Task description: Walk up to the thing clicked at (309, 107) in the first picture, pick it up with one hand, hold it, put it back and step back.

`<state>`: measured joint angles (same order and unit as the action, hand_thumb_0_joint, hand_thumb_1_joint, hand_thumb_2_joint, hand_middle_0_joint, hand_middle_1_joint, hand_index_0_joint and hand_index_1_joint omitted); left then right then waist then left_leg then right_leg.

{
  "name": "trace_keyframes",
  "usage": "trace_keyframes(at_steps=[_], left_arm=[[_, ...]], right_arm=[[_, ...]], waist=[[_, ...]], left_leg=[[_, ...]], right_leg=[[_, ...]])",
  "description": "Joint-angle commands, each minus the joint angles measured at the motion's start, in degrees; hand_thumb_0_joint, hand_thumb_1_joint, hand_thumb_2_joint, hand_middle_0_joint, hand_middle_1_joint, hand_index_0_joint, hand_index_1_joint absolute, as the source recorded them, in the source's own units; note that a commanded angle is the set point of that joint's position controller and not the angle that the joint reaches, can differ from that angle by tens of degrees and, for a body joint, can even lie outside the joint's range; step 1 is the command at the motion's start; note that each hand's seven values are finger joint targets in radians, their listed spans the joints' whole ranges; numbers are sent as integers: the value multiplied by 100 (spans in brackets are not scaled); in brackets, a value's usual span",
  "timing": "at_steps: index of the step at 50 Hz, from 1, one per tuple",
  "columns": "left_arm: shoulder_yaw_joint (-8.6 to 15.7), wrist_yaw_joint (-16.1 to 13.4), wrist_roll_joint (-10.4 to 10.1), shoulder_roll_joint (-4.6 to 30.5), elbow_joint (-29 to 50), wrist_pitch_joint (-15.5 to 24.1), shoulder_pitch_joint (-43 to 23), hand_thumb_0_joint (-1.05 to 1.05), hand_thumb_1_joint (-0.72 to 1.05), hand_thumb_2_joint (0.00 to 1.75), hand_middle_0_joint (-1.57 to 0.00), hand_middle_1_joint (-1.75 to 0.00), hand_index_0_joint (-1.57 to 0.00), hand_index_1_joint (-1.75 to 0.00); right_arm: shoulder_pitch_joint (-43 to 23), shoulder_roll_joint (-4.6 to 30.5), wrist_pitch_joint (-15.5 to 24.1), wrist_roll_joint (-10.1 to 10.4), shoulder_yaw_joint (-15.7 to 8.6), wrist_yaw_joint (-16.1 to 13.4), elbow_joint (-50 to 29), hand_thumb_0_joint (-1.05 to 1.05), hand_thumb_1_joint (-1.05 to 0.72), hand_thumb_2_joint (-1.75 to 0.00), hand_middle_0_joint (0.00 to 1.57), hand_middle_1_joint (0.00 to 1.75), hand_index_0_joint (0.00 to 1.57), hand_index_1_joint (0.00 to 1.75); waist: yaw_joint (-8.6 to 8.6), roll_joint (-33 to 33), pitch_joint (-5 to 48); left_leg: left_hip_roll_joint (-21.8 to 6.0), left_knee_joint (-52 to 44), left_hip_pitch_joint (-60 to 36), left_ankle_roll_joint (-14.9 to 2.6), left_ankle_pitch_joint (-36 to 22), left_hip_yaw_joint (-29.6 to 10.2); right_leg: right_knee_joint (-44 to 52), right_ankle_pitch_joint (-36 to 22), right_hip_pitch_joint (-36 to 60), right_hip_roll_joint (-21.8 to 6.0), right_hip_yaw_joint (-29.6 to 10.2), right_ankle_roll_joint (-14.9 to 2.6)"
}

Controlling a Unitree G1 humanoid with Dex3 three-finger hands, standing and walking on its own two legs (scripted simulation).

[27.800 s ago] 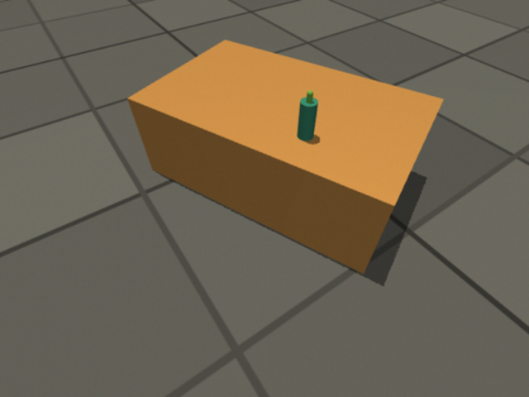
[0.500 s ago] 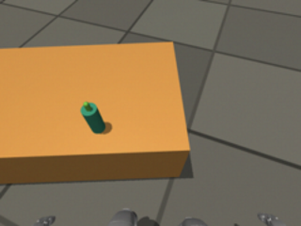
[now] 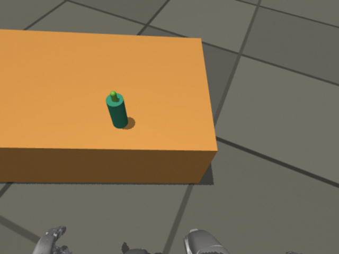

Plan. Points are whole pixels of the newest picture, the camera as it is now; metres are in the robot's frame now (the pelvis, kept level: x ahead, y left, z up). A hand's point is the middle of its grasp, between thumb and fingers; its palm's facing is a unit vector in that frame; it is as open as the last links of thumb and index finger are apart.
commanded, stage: step back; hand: left
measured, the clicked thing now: (117, 108) +0.63 +0.21 -0.22
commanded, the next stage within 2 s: none
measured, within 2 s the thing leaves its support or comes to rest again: neither
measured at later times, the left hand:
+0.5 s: hand out of the picture +0.03 +0.26 -0.14, palm faces -0.04 -0.91 -0.42, open 7.4 cm
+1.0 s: hand out of the picture -0.18 +0.26 -0.16, palm faces -0.10 -0.91 -0.39, open 7.4 cm
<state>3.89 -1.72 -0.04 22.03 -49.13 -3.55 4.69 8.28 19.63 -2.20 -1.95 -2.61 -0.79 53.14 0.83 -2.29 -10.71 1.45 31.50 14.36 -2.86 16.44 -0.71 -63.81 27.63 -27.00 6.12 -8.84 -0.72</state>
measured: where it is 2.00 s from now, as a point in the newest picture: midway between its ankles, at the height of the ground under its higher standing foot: outside the picture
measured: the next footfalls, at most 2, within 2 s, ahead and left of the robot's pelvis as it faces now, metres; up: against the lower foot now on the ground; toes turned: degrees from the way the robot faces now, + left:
right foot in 0.18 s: -0.01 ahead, -0.11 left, +0.00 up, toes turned -1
left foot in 0.56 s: -0.12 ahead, +0.14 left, +0.00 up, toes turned -3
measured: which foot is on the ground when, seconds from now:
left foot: down 0.00-0.22, up 0.24-0.54, down 0.56-0.96, up 0.98-1.00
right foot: up 0.00-0.16, down 0.18-0.58, up 0.60-0.92, down 0.94-1.00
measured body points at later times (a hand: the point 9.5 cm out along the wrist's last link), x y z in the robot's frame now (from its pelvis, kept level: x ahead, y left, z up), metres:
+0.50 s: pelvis -0.11 +0.01 -0.01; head -0.04 -0.01 +0.43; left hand +0.03 +0.31 -0.11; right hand -0.03 -0.31 -0.14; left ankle -0.16 +0.15 -0.70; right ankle -0.05 -0.11 -0.74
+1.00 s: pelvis -0.28 -0.01 -0.02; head -0.21 -0.02 +0.43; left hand -0.18 +0.30 -0.13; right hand -0.16 -0.33 -0.13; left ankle -0.17 +0.14 -0.73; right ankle -0.30 -0.12 -0.74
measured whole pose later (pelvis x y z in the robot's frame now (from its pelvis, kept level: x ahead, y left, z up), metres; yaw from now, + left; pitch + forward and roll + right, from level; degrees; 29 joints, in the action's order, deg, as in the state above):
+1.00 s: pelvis -0.28 -0.01 -0.02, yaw -4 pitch -3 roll -2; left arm 3.7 0.6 2.1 20.3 -49.9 -2.9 10.7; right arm 4.1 23.9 -3.0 -0.8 -3.4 -1.2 47.5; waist -0.1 3.8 -11.5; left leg -3.1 42.5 25.7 0.1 18.5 -4.6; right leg -36.7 21.1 -12.8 3.3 -1.3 -0.7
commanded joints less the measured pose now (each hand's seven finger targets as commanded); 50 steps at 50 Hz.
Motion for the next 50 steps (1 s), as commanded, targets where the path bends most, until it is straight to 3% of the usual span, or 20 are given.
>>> trace_keyframes(at_steps=[1,3,6,9,10,11,12,17,23,27,28,29,30,31,35,41,46,48,49,50], left_arm=[[281,-59,75,914,409,202,202,0,90,90,-20,-30,-20,-30],[288,-46,80,929,424,231,191,0,90,90,-20,-30,-20,-30],[316,0,104,897,333,278,507,0,90,90,-20,-30,-20,-30],[347,9,200,973,135,354,864,0,90,90,-20,-30,-20,-30],[411,10,246,1251,165,379,904,0,90,90,-20,-30,-20,-30],[488,41,170,1568,249,349,679,0,90,90,-20,-30,-20,-30],[519,38,223,1861,478,356,310,0,90,90,-20,-30,-20,-30],[432,-8,191,1173,747,335,-37,0,90,90,-20,-30,-20,-30],[410,-39,239,1138,832,227,532,0,90,90,-20,-30,-20,-30],[382,31,116,1234,989,76,223,0,90,90,-20,-30,-20,-30],[336,56,109,1105,1027,53,155,0,90,90,-20,-30,-20,-30],[286,66,93,891,1105,61,168,0,90,90,-20,-30,-20,-30],[403,1,98,1067,1127,69,-282,0,90,90,-20,-30,-20,-30],[461,-22,185,1211,1074,60,-374,0,90,90,-20,-30,-20,-30],[473,80,59,1080,604,46,624,0,90,90,-20,-30,-20,-30],[353,106,138,901,714,178,445,0,90,90,-20,-30,-20,-30],[354,102,193,954,194,248,1238,0,90,90,-20,-30,-20,-30],[553,127,298,1668,270,269,1198,0,90,90,-20,-30,-20,-30],[633,119,283,2247,474,222,708,0,90,90,-20,-30,-20,-30],[611,86,254,2100,647,251,311,0,90,90,-20,-30,-20,-30]], right_arm=[[95,1295,121,76,-387,-147,-560,0,-90,-90,20,30,20,30],[123,1386,100,80,-407,-136,-595,0,-90,-90,20,30,20,30],[-91,1518,46,92,-410,-88,-705,0,-90,-90,20,30,20,30],[-381,1488,-4,182,-393,-53,-779,0,-90,-90,20,30,20,30],[-430,1383,10,234,-362,-46,-843,0,-90,-90,20,30,20,30],[-529,1202,12,270,-306,-41,-870,0,-90,-90,20,30,20,30],[-459,1230,-28,231,-350,-102,-834,0,-90,-90,20,30,20,30],[111,1268,28,224,-296,-73,-567,0,-90,-90,20,30,20,30],[150,1133,141,159,-249,-149,-730,0,-90,-90,20,30,20,30],[718,1140,190,63,-361,-124,-480,0,-90,-90,20,30,20,30],[670,1345,197,1,-428,-124,-483,0,-90,-90,20,30,20,30],[584,1869,200,-72,-543,-107,-554,0,-90,-90,20,30,20,30],[205,2395,160,-38,-605,-49,-691,0,-90,-90,20,30,20,30],[-94,2369,213,-64,-621,-76,-761,0,-90,-90,20,30,20,30],[-604,1528,263,-43,-382,-105,-882,0,-90,-90,20,30,20,30],[207,1571,196,17,-418,-116,-817,0,-90,-90,20,30,20,30],[-278,1711,10,115,-414,-70,-995,0,-90,-90,20,30,20,30],[-295,1269,16,170,-281,-58,-1177,0,-90,-90,20,30,20,30],[-519,1292,7,194,-332,-182,-1193,0,-90,-90,20,30,20,30],[-340,1477,6,204,-415,-197,-1076,0,-90,-90,20,30,20,30]], waist=[[132,968,1335],[203,936,1333],[110,1154,1393],[-142,715,1515],[-132,95,1572],[-226,-683,1242],[-305,-1448,992],[-80,-408,1065],[-388,-831,1664],[-28,-747,1727],[-13,-362,1655],[16,846,1611],[262,1710,1209],[215,1558,869],[-412,931,775],[134,1249,1376],[-213,1321,1823],[-222,-370,1596],[-509,-1549,1253],[-297,-1402,859]], left_leg=[[-1299,-258,-1809,-798,-3730,-1069],[-1489,-202,-1688,-1021,-3485,-1139],[-1413,-102,-1208,-878,-2883,-1095],[-1193,284,-378,-521,-1947,-976],[-870,620,333,-279,-1167,-798],[90,1483,798,98,88,-404],[406,2859,766,253,1896,-378],[593,3708,898,334,1312,-790],[103,1266,1171,445,1459,-336],[55,-968,-202,283,-666,102],[-364,-861,-535,104,-871,-520],[-1546,-1077,-914,-403,-1472,-2035],[-2470,-1513,383,-1333,-1594,-2978],[-2727,-1576,864,-1637,-1503,-3276],[-1407,-882,140,-797,-2371,-1104],[-1415,-274,-1545,-1081,-2887,-1039],[-1181,333,-580,-596,-2225,-804],[-159,1347,1421,46,41,-463],[360,2656,1270,262,1923,-352],[78,3376,937,280,1965,-804]], right_leg=[[793,-73,-317,-206,155,218],[1438,-58,-34,-366,285,210],[2604,-405,684,-459,640,90],[3947,-2055,1777,-568,544,-173],[3769,-2656,2107,-1096,-302,-420],[4102,-2969,1751,-1903,-1346,-1150],[4477,-3256,962,-2866,-2312,-1847],[4003,-3848,1195,-1820,-528,-1185],[3273,-4756,3052,-1865,-353,-1145],[2660,-3698,2107,-1527,-89,-670],[2599,-2739,1371,-1321,-73,-446],[1791,-1191,243,-597,210,-183],[586,873,330,-50,310,15],[-336,963,377,-211,-268,37],[-1002,9,-90,74,-254,-8],[1470,218,2,-338,302,346],[4273,-1606,1755,-459,858,4],[4123,-2062,2286,-1789,-1168,-522],[4532,-2216,927,-2831,-2157,-1555],[4643,-2327,158,-3007,-2224,-1641]])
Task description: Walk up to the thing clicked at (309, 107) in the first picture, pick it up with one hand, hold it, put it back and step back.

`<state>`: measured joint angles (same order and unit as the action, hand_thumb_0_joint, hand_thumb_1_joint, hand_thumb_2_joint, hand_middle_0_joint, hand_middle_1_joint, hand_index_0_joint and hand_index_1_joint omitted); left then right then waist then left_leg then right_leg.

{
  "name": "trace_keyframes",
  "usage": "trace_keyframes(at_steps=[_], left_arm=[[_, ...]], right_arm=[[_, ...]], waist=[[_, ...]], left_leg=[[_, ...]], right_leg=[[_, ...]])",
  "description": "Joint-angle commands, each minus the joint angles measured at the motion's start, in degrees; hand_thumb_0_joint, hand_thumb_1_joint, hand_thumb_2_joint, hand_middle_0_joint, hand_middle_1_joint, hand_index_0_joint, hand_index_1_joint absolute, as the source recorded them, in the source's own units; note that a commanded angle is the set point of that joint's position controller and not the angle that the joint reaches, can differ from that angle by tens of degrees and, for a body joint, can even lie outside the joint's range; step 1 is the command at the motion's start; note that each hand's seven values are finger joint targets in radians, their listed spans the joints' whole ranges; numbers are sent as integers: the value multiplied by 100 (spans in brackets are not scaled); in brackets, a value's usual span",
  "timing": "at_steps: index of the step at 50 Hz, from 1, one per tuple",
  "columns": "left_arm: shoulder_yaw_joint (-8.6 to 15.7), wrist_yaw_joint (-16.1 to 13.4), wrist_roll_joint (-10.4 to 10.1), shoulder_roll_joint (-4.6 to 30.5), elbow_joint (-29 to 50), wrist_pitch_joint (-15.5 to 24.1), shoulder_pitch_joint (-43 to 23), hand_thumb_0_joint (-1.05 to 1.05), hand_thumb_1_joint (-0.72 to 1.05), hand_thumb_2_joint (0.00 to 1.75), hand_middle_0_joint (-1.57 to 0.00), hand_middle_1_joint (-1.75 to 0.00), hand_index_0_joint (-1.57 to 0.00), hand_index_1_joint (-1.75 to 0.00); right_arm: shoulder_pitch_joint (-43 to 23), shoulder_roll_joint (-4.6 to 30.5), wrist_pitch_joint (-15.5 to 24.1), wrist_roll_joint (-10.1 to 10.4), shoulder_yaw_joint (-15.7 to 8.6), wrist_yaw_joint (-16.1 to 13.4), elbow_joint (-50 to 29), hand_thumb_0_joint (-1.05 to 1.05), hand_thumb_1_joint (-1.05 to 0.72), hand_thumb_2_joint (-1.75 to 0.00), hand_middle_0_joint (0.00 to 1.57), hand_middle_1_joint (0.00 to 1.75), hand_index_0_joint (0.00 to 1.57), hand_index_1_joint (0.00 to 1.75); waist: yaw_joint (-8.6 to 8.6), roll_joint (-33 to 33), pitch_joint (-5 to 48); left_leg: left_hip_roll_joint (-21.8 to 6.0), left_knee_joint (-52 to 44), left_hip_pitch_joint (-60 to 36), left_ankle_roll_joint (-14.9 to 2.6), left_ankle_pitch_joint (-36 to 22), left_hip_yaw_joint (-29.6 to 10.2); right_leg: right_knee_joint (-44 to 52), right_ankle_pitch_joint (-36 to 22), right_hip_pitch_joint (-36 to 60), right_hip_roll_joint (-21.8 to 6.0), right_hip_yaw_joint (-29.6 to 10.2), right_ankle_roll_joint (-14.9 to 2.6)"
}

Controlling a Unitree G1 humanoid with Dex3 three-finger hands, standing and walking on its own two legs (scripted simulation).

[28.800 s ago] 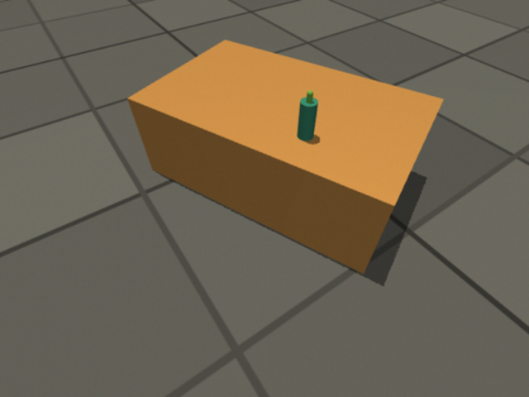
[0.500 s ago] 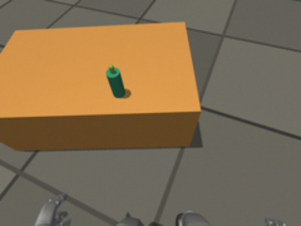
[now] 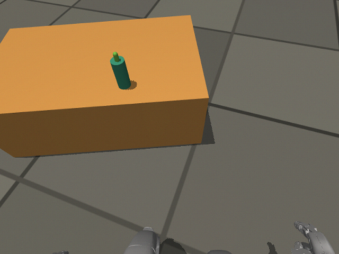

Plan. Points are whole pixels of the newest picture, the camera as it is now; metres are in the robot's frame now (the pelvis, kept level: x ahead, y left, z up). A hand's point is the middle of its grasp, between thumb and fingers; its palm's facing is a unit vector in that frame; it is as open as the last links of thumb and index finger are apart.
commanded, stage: step back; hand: left
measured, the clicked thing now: (120, 69) +0.89 +0.28 -0.20
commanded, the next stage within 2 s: stand in 1.72 s
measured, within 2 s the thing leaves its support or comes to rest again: neither
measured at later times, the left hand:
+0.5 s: hand out of the picture -0.07 +0.26 -0.14, palm faces +0.05 -0.94 -0.35, open 7.4 cm
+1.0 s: hand out of the picture -0.21 +0.26 -0.14, palm faces +0.06 -0.91 -0.41, open 7.4 cm
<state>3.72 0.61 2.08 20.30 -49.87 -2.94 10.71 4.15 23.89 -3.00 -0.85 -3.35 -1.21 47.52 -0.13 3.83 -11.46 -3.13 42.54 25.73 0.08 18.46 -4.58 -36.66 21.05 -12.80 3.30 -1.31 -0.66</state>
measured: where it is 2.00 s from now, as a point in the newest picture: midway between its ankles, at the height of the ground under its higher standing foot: outside the picture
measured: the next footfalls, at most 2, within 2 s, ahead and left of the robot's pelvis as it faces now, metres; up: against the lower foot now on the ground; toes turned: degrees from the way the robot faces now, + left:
left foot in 0.28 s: -0.07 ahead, +0.11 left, +0.00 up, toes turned +2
right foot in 0.62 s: -0.23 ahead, -0.17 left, +0.00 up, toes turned +0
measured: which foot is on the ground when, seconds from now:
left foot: up 0.00-0.26, down 0.28-0.66, up 0.68-0.92, down 0.94-1.00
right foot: down 0.00-0.30, up 0.32-0.60, down 0.62-0.98, up 1.00-1.00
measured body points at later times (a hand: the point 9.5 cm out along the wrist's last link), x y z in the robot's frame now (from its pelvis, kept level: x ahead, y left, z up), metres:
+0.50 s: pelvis -0.17 -0.01 +0.01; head -0.12 +0.02 +0.46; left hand -0.08 +0.31 -0.12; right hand -0.05 -0.31 -0.09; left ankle -0.11 +0.10 -0.72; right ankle -0.21 -0.17 -0.63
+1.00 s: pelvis -0.25 -0.02 +0.01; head -0.24 -0.02 +0.46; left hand -0.21 +0.31 -0.11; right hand -0.20 -0.34 -0.12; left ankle -0.24 +0.10 -0.72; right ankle -0.27 -0.16 -0.71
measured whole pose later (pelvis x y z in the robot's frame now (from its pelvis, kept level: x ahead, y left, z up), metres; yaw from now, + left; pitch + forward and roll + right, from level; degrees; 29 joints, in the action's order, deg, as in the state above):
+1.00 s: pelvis -0.25 -0.02 +0.01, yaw +2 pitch -3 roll +2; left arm 4.6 0.5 2.0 23.6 -54.2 -0.4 13.8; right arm 16.1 20.7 0.0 -2.8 -3.8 1.4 57.8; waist -1.5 -2.3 -4.2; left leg 2.5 33.4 13.7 -0.3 16.8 -0.1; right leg -41.8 24.6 -13.9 -4.7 -0.4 -1.1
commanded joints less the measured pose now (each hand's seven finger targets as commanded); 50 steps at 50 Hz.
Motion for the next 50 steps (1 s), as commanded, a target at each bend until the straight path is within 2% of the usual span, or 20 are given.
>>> trace_keyframes(at_steps=[1,4,10,13,14,15,16,17,20,26,30,32,33,34,38,42,46,48,49,50], left_arm=[[538,-153,39,1993,791,192,-461,0,90,90,-20,-30,-20,-30],[477,-192,42,1471,798,189,-531,0,90,90,-20,-30,-20,-30],[453,-287,50,1415,958,103,-94,0,90,90,-20,-30,-20,-30],[386,-231,-63,1433,1048,-11,-367,0,90,90,-20,-30,-20,-30],[326,-199,-80,1276,1099,-43,-366,0,90,90,-20,-30,-20,-30],[258,-174,-105,1042,1112,-47,-207,0,90,90,-20,-30,-20,-30],[317,-246,-125,1210,1140,-50,-532,0,90,90,-20,-30,-20,-30],[388,-276,-88,1393,1057,-75,-575,0,90,90,-20,-30,-20,-30],[414,-193,-149,1309,681,-95,-62,0,90,90,-20,-30,-20,-30],[278,-96,-61,1139,539,142,124,0,90,90,-20,-30,-20,-30],[306,-114,-38,1142,-105,347,806,0,90,90,-20,-30,-20,-30],[477,-151,100,1570,-310,413,894,0,90,90,-20,-30,-20,-30],[548,-154,149,1893,-71,424,567,0,90,90,-20,-30,-20,-30],[613,-175,180,2410,130,397,115,0,90,90,-20,-30,-20,-30],[421,-177,58,1520,167,523,-554,0,90,90,-20,-30,-20,-30],[515,-107,113,1824,53,554,-1,0,90,90,-20,-30,-20,-30],[413,-68,24,1696,42,436,-92,0,90,90,-20,-30,-20,-30],[211,-44,-17,1047,50,401,324,0,90,90,-20,-30,-20,-30],[193,-29,-107,944,124,416,-35,0,90,90,-20,-30,-20,-30],[358,-83,-43,1505,95,424,-382,0,90,90,-20,-30,-20,-30]], right_arm=[[262,1124,104,87,-319,-113,-377,0,-90,-90,20,30,20,30],[458,833,167,96,-192,-119,-261,0,-90,-90,20,30,20,30],[658,665,267,-12,-149,-143,-302,0,-90,-90,20,30,20,30],[1203,688,293,-59,-241,-103,-46,0,-90,-90,20,30,20,30],[1184,857,287,-101,-308,-107,-30,0,-90,-90,20,30,20,30],[985,1377,275,-178,-421,-111,-94,0,-90,-90,20,30,20,30],[647,1911,244,-142,-464,-50,-242,0,-90,-90,20,30,20,30],[346,2016,282,-149,-505,-80,-343,0,-90,-90,20,30,20,30],[-161,1198,293,-225,-274,-91,-434,0,-90,-90,20,30,20,30],[355,1073,248,-124,-318,-8,-273,0,-90,-90,20,30,20,30],[345,1375,58,-184,-410,79,-186,0,-90,-90,20,30,20,30],[401,802,36,-124,-243,99,-215,0,-90,-90,20,30,20,30],[364,505,81,-123,-129,85,-332,0,-90,-90,20,30,20,30],[-122,920,96,-123,-289,19,-327,0,-90,-90,20,30,20,30],[543,828,184,-28,-268,112,147,0,-90,-90,20,30,20,30],[334,946,305,-109,-255,215,92,0,-90,-90,20,30,20,30],[931,851,491,-142,-322,204,417,0,-90,-90,20,30,20,30],[1306,1124,611,-208,-462,136,536,0,-90,-90,20,30,20,30],[1395,1703,630,-194,-543,125,508,0,-90,-90,20,30,20,30],[1478,1968,618,-129,-614,144,525,0,-90,-90,20,30,20,30]], waist=[[-61,-1626,899],[-3,-1248,1056],[-210,-1594,1475],[48,-1275,1722],[1,-953,1731],[-92,259,1714],[90,902,1472],[144,995,1210],[-319,170,997],[84,652,1459],[-32,863,1712],[-95,-583,1243],[-143,-1403,901],[-468,-1502,507],[147,-902,254],[-283,-1466,417],[-11,-1219,831],[39,101,1404],[147,905,1126],[277,550,668]], left_leg=[[619,2356,-402,-70,1499,-489],[991,2401,143,-33,1053,-293],[470,-16,104,46,1196,116],[519,-2051,-1160,-62,-623,535],[199,-2110,-1622,-221,-1165,-22],[-974,-2197,-2085,-680,-2082,-1568],[-1881,-2372,-1055,-1504,-2161,-2365],[-2323,-2615,-207,-1923,-1731,-2909],[-1108,-2142,-624,-1291,-2251,-978],[-881,-2035,-2161,-1227,-154,-710],[-762,-1748,-1445,-1037,856,-408],[-21,-221,359,-428,1293,138],[647,460,1291,-58,1425,130],[347,897,466,75,1394,-556],[630,1284,227,98,175,-376],[237,102,232,179,640,-4],[450,-1881,-1269,-27,179,508],[-286,-2499,-2601,-339,351,-946],[-1418,-2872,-2548,-1020,1122,-3032],[-1796,-3065,-1702,-1624,1837,-3530]], right_leg=[[1764,-2013,-1291,-2395,-2381,-1460],[978,-3281,-203,-1424,-931,-999],[453,-3944,1273,-1723,-1182,-1103],[-191,-3150,653,-1454,-874,-761],[-343,-2293,8,-1237,-843,-505],[-1255,-601,-1180,-484,-400,-203],[-2255,1507,-1215,60,-289,-49],[-3225,1663,-908,-56,-844,-10],[-3855,881,-1249,216,-1090,-28],[-1187,810,-1248,-156,-361,262],[1572,285,423,-130,340,-11],[1920,653,1051,-694,-1184,-333],[2306,1989,585,-1756,-2685,-644],[2714,3160,-1284,-2748,-3502,-1385],[2085,659,-740,-1445,-1167,-800],[2115,1978,-45,-1664,-1384,-869],[1138,549,-118,-1554,-821,-748],[-931,-540,-882,-900,-20,-379],[-1607,922,-2158,-184,510,-128],[-1902,1301,-1962,-578,-204,-180]])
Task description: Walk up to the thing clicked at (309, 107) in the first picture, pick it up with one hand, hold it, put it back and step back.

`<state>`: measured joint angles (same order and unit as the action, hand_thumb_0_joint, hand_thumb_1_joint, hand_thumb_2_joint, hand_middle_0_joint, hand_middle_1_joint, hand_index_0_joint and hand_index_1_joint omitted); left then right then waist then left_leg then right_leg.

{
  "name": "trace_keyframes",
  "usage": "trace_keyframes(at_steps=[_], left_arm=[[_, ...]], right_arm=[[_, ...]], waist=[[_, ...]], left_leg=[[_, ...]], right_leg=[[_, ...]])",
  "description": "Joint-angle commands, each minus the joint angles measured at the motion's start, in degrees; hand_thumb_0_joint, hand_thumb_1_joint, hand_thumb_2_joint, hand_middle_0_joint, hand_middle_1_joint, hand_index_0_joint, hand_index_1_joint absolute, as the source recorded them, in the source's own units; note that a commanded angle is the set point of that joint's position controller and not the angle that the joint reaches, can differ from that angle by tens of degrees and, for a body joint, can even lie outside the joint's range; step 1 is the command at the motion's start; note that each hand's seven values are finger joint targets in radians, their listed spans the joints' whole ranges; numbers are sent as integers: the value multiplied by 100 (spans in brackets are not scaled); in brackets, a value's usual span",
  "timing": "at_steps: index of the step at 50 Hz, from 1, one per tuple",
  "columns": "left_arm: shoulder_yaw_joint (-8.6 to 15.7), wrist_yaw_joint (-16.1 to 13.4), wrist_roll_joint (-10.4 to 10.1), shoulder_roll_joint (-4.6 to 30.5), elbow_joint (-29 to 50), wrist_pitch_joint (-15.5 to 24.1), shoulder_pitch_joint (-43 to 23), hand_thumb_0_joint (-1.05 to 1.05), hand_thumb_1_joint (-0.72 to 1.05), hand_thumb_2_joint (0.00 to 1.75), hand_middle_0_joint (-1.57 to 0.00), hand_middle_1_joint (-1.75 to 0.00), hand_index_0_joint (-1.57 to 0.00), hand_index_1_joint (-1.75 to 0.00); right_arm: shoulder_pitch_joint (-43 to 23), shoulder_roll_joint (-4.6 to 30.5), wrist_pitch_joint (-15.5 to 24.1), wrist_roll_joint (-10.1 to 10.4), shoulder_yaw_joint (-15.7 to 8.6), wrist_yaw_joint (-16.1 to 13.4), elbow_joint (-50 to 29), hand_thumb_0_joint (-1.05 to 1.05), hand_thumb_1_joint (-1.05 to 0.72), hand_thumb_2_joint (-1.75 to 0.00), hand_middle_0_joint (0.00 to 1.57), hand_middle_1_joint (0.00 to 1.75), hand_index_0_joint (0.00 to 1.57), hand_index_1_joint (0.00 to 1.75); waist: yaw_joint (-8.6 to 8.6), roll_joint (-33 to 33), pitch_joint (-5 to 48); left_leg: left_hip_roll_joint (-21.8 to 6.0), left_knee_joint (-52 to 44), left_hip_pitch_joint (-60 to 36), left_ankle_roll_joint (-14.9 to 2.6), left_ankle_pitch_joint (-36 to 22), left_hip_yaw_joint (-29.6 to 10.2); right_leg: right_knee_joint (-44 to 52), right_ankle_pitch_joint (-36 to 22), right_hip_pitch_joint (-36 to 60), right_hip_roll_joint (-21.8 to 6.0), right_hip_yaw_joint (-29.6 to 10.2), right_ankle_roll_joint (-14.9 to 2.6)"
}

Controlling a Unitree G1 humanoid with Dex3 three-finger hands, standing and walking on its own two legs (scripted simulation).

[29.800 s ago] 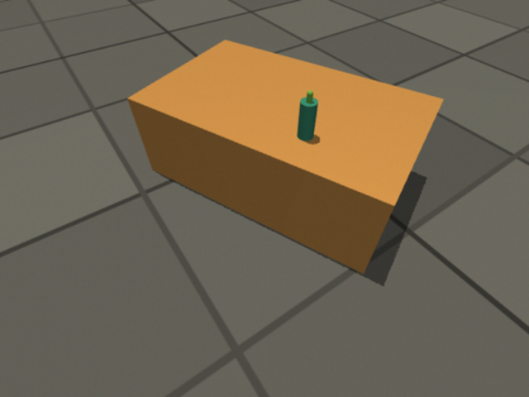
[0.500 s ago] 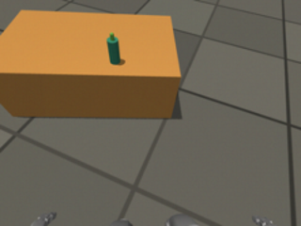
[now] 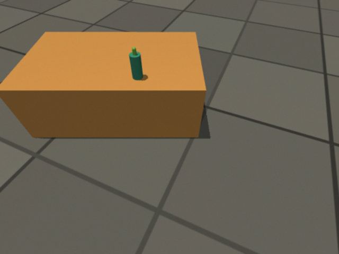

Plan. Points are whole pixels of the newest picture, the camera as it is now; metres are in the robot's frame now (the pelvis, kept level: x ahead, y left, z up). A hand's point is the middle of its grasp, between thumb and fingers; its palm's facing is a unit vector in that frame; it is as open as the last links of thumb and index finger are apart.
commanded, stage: step back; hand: left
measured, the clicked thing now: (135, 63) +1.15 +0.26 -0.21
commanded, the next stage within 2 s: stand in 0.72 s
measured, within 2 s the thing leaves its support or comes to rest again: neither
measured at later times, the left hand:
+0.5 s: hand out of the picture +0.14 +0.23 -0.14, palm faces +0.06 -0.93 -0.36, open 7.4 cm
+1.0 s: hand out of the picture +0.14 +0.24 -0.13, palm faces +0.05 -0.94 -0.33, open 7.4 cm
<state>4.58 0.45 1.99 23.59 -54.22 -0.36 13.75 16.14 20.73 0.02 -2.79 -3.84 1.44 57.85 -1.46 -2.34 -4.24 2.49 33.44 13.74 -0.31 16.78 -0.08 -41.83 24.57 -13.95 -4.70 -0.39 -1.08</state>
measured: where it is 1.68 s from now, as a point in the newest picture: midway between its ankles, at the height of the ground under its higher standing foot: outside the picture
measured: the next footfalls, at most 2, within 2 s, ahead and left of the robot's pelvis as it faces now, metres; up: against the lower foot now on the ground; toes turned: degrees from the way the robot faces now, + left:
right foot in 0.24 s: +0.12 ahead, -0.14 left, +0.00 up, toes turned -1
left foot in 0.52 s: +0.08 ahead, +0.11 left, +0.00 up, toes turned +3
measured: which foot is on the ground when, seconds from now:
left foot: down 0.00-0.28, up 0.30-0.50, down 0.52-1.00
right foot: up 0.00-0.22, down 0.24-1.00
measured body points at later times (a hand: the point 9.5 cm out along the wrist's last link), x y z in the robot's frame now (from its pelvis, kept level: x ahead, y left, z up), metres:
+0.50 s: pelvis +0.05 -0.03 +0.00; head +0.07 -0.04 +0.45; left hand +0.14 +0.28 -0.11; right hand +0.14 -0.33 -0.13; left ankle +0.04 +0.11 -0.72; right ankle +0.08 -0.14 -0.73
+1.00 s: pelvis +0.06 -0.01 +0.02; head +0.06 -0.01 +0.47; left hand +0.14 +0.29 -0.11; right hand +0.19 -0.30 -0.10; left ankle +0.04 +0.11 -0.73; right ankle +0.08 -0.14 -0.73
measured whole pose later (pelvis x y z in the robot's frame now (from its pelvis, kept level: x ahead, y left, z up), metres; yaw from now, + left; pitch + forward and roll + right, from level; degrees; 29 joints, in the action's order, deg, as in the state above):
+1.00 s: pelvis +0.06 -0.01 +0.02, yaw +2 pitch -3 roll +0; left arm 0.1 0.5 0.2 19.9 -63.9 0.7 4.4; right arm 2.8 19.2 1.3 -0.6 -0.5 0.2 62.9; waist -1.0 -0.5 -3.7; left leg -0.5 21.3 4.9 0.5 12.9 0.3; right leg -21.9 11.0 -7.4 -2.5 3.1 1.0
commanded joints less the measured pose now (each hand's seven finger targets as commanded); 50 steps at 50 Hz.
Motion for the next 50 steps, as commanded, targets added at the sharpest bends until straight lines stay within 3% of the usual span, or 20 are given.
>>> trace_keyframes(at_steps=[1,2,4,8,11,12,13,14,15,16,19,23,25,26,27,28,29,32,38,50], left_arm=[[283,-45,-50,1319,526,183,-751,0,90,90,-20,-30,-20,-30],[270,-23,-66,1203,500,190,-623,0,90,90,-20,-30,-20,-30],[230,41,-86,1007,381,207,-323,0,90,90,-20,-30,-20,-30],[223,54,-95,851,293,211,-452,0,90,90,-20,-30,-20,-30],[213,-49,-95,764,65,300,-105,0,90,90,-20,-30,-20,-30],[242,-103,-75,881,-25,327,45,0,90,90,-20,-30,-20,-30],[320,-144,-7,1156,-4,358,88,0,90,90,-20,-30,-20,-30],[363,-168,18,1490,99,371,-109,0,90,90,-20,-30,-20,-30],[338,-135,-6,1587,233,364,-668,0,90,90,-20,-30,-20,-30],[301,-122,-6,1515,314,350,-998,0,90,90,-20,-30,-20,-30],[211,-121,-38,1224,265,368,-1071,0,90,90,-20,-30,-20,-30],[198,-122,-54,1215,162,349,-1107,0,90,90,-20,-30,-20,-30],[163,-119,-112,1126,158,292,-1227,0,90,90,-20,-30,-20,-30],[126,-119,-135,988,187,266,-1227,0,90,90,-20,-30,-20,-30],[82,-127,-181,821,196,257,-1080,0,90,90,-20,-30,-20,-30],[41,-119,-230,750,121,223,-1011,0,90,90,-20,-30,-20,-30],[62,-131,-215,834,-5,209,-1062,0,90,90,-20,-30,-20,-30],[68,-130,-148,971,-108,274,-1157,0,90,90,-20,-30,-20,-30],[-129,-109,-225,739,-406,262,-1051,0,90,90,-20,-30,-20,-30],[-211,-64,-157,832,-711,264,-1207,0,90,90,-20,-30,-20,-30]], right_arm=[[100,2088,295,63,-530,-127,-531,0,-90,-90,20,30,20,30],[-24,1814,300,42,-438,-133,-575,0,-90,-90,20,30,20,30],[-192,1587,367,56,-370,-144,-649,0,-90,-90,20,30,20,30],[-208,1528,303,69,-314,-137,-662,0,-90,-90,20,30,20,30],[-627,1262,167,179,-150,-161,-741,0,-90,-90,20,30,20,30],[-602,996,140,238,-45,-184,-754,0,-90,-90,20,30,20,30],[-427,739,141,283,45,-216,-785,0,-90,-90,20,30,20,30],[-338,603,125,286,107,-266,-840,0,-90,-90,20,30,20,30],[-220,978,44,248,-27,-315,-627,0,-90,-90,20,30,20,30],[-87,1170,37,223,-93,-312,-477,0,-90,-90,20,30,20,30],[-123,1095,75,224,-32,-265,-301,0,-90,-90,20,30,20,30],[-160,955,108,178,-19,-257,-162,0,-90,-90,20,30,20,30],[-4,924,162,138,-51,-271,-9,0,-90,-90,20,30,20,30],[-43,1030,179,106,-106,-286,33,0,-90,-90,20,30,20,30],[-194,1246,210,91,-149,-302,-18,0,-90,-90,20,30,20,30],[-771,1444,221,128,-141,-289,-142,0,-90,-90,20,30,20,30],[-1121,1514,203,172,-129,-259,-192,0,-90,-90,20,30,20,30],[-1063,1163,182,187,-20,-263,-78,0,-90,-90,20,30,20,30],[-1141,1204,266,227,26,-245,81,0,-90,-90,20,30,20,30],[-1534,1091,221,242,84,-187,219,0,-90,-90,20,30,20,30]], waist=[[322,829,-342],[210,667,-305],[80,917,-192],[223,1236,95],[-128,1069,426],[-249,770,592],[-223,26,796],[-141,-730,783],[-26,-366,721],[103,-419,413],[145,-519,218],[143,-674,450],[293,-522,669],[269,-294,820],[156,224,1037],[-49,455,967],[-61,629,805],[71,440,957],[111,401,1037],[111,377,531]], left_leg=[[-2267,-2126,-123,-1633,2136,-3593],[-1905,-1994,-279,-1403,1705,-2853],[-1517,-1789,-389,-1089,795,-2047],[-1311,-1516,91,-986,-112,-1453],[-1013,-397,648,-670,-1073,-805],[-821,54,937,-464,-1069,-707],[-392,769,1273,-241,-665,-641],[43,1233,1580,-44,861,-620],[-219,1720,927,-33,1754,-698],[-365,1813,591,0,1788,-563],[-351,1409,704,-70,1291,-514],[-360,302,303,-2,802,-33],[-296,-819,-246,6,-458,46],[-485,-864,-550,-80,-1347,-256],[-1028,-821,-673,-272,-2336,-879],[-1352,-810,-312,-555,-2063,-1238],[-1379,-679,85,-688,-1815,-1119],[-915,-511,18,-238,-2281,-495],[-1074,-900,-767,-171,-3061,-638],[-1019,-1778,-780,-48,-1688,-504]], right_leg=[[-1460,839,-1756,112,-382,-167],[-1418,646,-1808,84,-416,-192],[-959,166,-1645,30,-194,-143],[103,-166,-582,323,230,25],[1542,-1192,794,563,487,22],[1680,-1511,1332,441,235,-19],[1907,-1663,1644,-251,-793,-179],[2484,-1451,1350,-1360,-2261,-625],[2536,-588,362,-1849,-2504,-1145],[2469,-554,-261,-1800,-2439,-1297],[2142,-1515,-133,-1179,-1333,-913],[1698,-2602,107,-993,-861,-791],[1183,-3123,183,-818,-538,-544],[907,-3196,101,-674,-405,-364],[537,-2965,51,-339,-130,-149],[708,-1830,37,41,98,5],[884,-1242,374,105,138,5],[1214,-2572,858,-307,-186,-159],[1458,-3297,883,-270,-113,-84],[2371,-2313,970,-306,-191,25]])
